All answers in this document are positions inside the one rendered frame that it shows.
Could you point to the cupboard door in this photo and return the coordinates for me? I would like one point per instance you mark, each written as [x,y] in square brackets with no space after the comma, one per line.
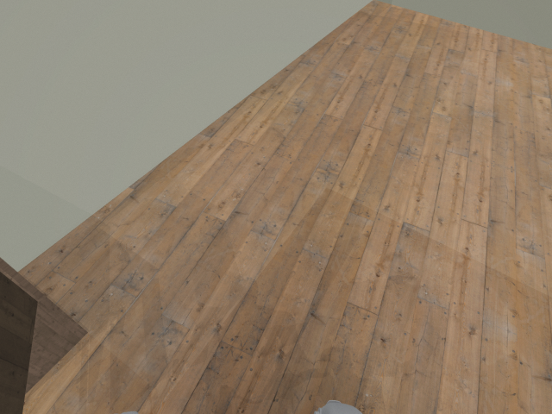
[17,324]

